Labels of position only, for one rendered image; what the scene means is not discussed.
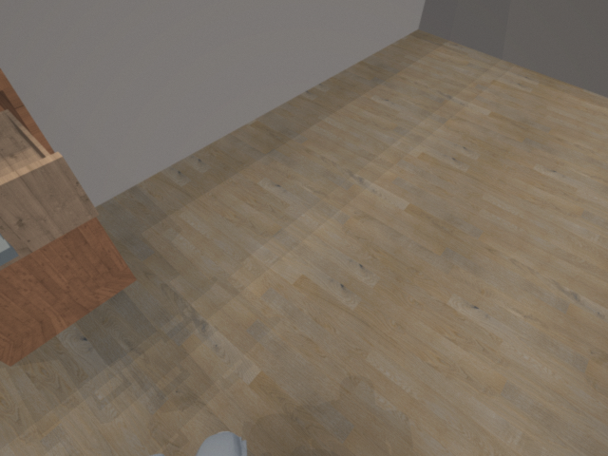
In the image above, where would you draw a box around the drawer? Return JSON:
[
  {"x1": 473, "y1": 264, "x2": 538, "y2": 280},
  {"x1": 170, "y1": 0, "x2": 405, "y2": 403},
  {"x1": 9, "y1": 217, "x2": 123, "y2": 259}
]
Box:
[{"x1": 0, "y1": 109, "x2": 99, "y2": 271}]

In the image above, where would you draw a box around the cabinet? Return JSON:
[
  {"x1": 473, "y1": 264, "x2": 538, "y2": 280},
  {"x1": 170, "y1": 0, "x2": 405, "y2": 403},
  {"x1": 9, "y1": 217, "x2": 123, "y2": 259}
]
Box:
[{"x1": 0, "y1": 68, "x2": 137, "y2": 367}]

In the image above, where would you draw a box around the left robot thigh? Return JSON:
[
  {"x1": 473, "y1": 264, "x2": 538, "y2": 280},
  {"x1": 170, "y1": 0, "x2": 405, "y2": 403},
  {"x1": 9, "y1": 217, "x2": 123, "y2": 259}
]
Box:
[{"x1": 196, "y1": 432, "x2": 247, "y2": 456}]

